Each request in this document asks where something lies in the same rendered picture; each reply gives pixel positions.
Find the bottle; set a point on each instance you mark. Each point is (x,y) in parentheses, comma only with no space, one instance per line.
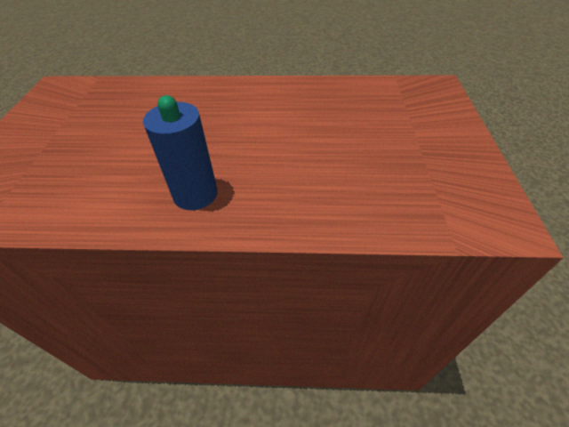
(177,137)

